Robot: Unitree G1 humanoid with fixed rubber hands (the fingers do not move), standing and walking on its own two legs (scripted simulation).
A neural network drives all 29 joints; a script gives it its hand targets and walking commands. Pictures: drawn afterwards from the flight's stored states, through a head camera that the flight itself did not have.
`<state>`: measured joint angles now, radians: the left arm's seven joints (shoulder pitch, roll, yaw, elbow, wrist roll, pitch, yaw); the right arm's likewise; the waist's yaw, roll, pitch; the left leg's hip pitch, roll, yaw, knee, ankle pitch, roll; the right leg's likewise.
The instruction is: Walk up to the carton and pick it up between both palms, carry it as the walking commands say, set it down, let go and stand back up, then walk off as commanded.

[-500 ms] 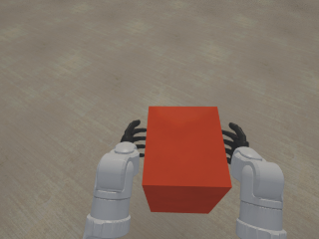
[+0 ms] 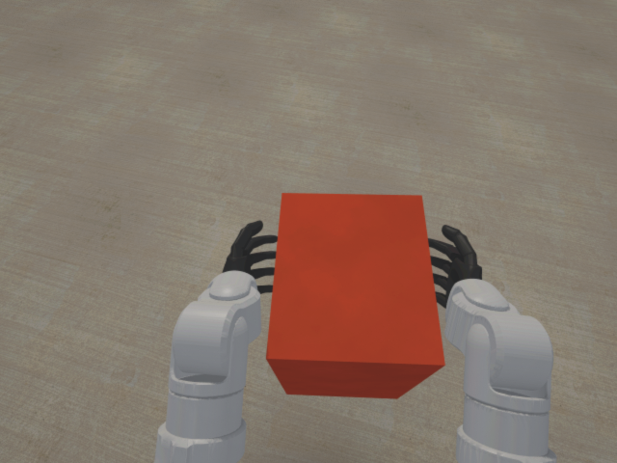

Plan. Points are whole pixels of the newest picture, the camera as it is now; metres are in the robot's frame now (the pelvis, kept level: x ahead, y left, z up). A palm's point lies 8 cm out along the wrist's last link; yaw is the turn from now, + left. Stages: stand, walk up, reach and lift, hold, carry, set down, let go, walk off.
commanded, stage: carry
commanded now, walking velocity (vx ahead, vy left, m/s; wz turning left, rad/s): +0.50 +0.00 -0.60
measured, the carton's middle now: (345, 307) +0.30 -0.01 +0.04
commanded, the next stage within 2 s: none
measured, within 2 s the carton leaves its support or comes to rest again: neither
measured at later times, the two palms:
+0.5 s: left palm (325, 142) +0.55 +0.02 +0.11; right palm (494, 177) +0.47 -0.22 +0.12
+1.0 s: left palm (430, 86) +0.74 -0.18 +0.11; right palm (571, 134) +0.61 -0.40 +0.10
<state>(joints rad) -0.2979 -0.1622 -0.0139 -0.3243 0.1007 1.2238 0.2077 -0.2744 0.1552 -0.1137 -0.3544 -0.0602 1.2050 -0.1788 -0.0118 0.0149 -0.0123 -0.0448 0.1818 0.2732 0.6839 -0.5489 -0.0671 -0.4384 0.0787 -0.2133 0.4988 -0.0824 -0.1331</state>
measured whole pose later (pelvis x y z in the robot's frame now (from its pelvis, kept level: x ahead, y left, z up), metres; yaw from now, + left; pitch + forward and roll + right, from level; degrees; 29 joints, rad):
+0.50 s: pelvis +0.23 -0.01 +0.02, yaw -20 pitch +3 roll -4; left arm -0.27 -0.16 0.02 -0.36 0.09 1.22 0.21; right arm -0.29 0.16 -0.08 -0.33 -0.06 1.19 -0.19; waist 0.02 0.04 0.01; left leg -0.03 0.17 0.28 0.43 -0.44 -0.06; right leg -0.52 0.05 -0.19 0.64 -0.24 -0.05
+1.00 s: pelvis +0.43 -0.13 +0.02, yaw -36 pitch +5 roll +1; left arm -0.25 -0.15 0.06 -0.32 0.08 1.23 0.19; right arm -0.30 0.16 -0.04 -0.25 -0.07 1.19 -0.20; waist 0.04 0.01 -0.03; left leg -0.19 0.14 0.24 0.45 -0.31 -0.07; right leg -0.50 0.00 -0.12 0.84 -0.48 0.02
